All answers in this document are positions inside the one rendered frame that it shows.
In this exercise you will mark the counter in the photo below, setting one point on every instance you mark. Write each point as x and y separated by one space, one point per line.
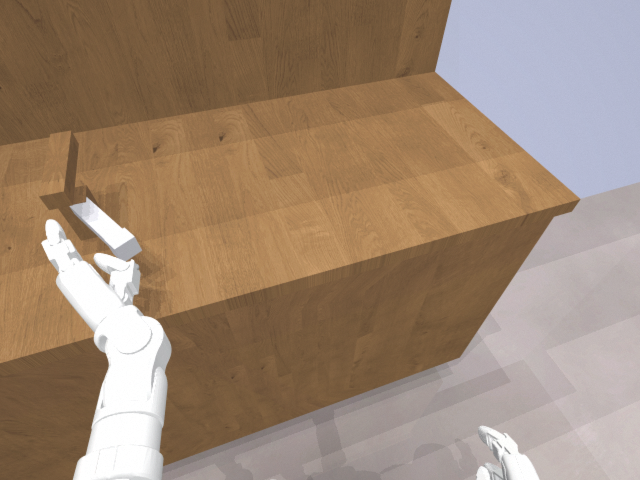
320 213

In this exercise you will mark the tap lever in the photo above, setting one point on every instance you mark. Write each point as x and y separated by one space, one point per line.
121 242

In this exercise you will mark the robot left hand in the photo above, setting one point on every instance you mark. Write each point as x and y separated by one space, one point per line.
82 285

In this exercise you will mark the robot right hand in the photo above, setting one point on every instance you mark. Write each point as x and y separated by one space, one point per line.
515 466

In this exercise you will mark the robot left forearm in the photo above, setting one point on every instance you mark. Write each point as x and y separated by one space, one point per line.
126 431

